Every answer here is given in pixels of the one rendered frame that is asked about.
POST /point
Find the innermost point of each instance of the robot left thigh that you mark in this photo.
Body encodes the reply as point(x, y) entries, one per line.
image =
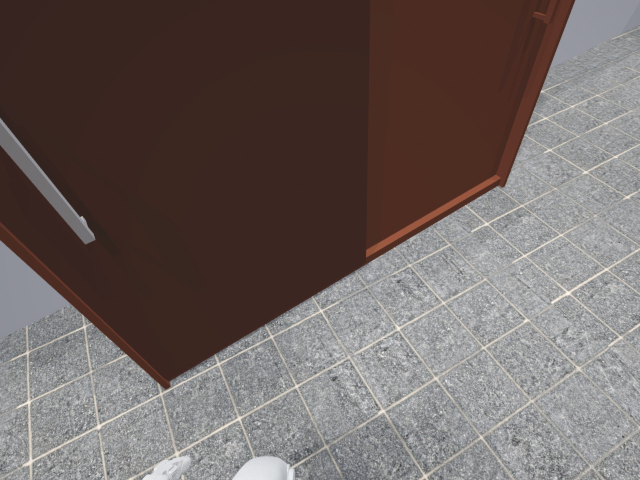
point(265, 468)

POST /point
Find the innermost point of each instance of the left robot hand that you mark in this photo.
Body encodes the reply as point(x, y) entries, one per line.
point(170, 470)

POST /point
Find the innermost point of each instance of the wardrobe door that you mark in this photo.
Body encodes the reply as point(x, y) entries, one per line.
point(217, 149)
point(446, 79)

